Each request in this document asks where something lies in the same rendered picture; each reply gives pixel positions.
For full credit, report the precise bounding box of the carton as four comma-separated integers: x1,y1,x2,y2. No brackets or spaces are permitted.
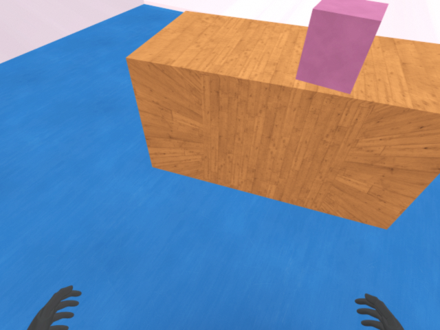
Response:
296,0,389,94

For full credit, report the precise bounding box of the pedestal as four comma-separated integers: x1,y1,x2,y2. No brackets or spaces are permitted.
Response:
126,11,440,230

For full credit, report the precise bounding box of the robot right hand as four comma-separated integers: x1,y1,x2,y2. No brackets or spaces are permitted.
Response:
355,294,404,330

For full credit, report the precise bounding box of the robot left hand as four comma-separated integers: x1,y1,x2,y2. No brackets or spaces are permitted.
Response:
27,285,82,330

